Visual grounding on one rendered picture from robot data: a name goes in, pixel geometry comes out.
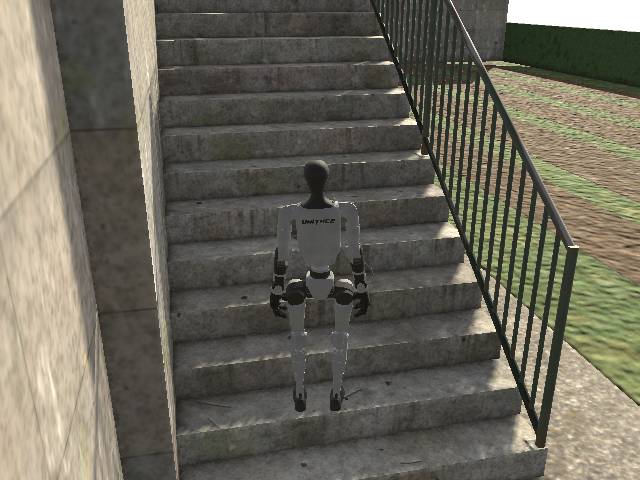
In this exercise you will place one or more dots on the stairs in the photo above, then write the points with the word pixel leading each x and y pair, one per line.
pixel 250 92

